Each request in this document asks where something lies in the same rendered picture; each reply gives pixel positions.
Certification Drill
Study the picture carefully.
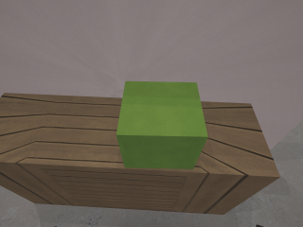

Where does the carton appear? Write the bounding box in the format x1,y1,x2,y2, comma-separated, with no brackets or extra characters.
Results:
116,81,208,169

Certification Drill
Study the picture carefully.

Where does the pedestal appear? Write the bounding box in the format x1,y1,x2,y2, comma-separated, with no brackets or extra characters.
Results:
0,93,280,215

